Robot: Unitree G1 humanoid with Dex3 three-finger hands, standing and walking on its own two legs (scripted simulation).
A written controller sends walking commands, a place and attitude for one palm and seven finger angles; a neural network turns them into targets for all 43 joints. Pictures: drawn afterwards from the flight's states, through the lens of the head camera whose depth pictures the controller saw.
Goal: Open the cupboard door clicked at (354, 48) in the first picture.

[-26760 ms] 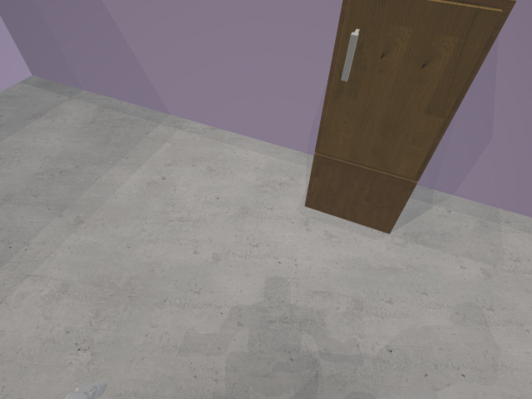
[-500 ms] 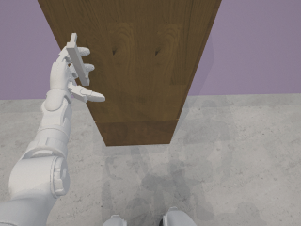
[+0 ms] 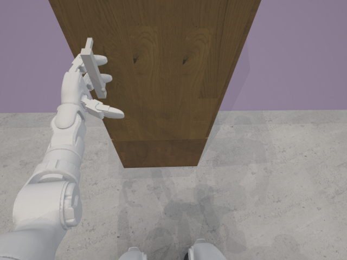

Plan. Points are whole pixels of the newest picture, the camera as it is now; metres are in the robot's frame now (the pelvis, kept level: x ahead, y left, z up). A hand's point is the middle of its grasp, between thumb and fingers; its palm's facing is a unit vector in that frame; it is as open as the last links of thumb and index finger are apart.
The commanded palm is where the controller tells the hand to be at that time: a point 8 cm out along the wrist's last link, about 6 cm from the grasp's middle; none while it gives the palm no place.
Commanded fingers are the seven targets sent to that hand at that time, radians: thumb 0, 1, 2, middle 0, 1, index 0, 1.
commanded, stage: close the thumb around the handle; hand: left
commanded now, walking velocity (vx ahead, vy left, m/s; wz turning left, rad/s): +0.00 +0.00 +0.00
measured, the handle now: (96, 70) +0.55 +0.16 +0.09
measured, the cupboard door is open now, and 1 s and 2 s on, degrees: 1 3 43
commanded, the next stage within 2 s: pull the door open along its arc in 0.68 s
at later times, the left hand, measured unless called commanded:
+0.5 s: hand (103, 90) +0.49 +0.14 +0.08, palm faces -0.03 -1.00 -0.01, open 7.3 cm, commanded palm +0.46 +0.19 +0.09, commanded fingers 0.00 0.90 0.90 -0.40 -1.35 -0.40 -1.35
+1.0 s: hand (103, 94) +0.47 +0.14 +0.08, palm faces -0.04 -1.00 -0.01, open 5.8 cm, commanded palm +0.42 +0.19 +0.09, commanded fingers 0.00 0.90 0.90 -0.40 -1.35 -0.40 -1.35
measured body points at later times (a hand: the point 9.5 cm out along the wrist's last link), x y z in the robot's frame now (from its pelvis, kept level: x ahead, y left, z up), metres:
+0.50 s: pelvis +0.00 +0.01 +0.00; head +0.10 +0.01 +0.44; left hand +0.48 +0.19 +0.09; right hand +0.02 -0.25 -0.12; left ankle -0.01 +0.11 -0.69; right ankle +0.01 -0.11 -0.69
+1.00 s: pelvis +0.01 +0.00 +0.00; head +0.09 +0.00 +0.45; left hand +0.47 +0.19 +0.09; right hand +0.04 -0.26 -0.12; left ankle -0.01 +0.11 -0.69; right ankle +0.01 -0.11 -0.69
